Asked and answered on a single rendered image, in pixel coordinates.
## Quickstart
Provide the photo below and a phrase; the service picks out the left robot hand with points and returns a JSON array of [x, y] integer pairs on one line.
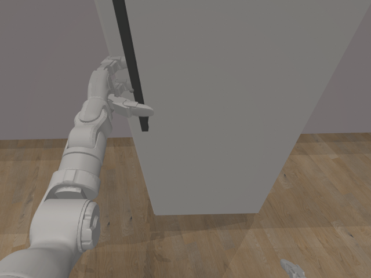
[[102, 87]]

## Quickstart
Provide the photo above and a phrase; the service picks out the handle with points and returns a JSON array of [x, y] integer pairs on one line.
[[126, 38]]

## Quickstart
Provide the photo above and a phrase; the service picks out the robot left forearm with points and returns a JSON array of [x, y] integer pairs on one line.
[[82, 159]]

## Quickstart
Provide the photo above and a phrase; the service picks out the right robot hand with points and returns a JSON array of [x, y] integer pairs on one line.
[[294, 271]]

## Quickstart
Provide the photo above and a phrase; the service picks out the fridge door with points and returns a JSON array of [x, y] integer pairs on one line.
[[232, 84]]

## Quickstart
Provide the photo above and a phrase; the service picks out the robot left upper arm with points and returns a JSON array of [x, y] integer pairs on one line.
[[62, 231]]

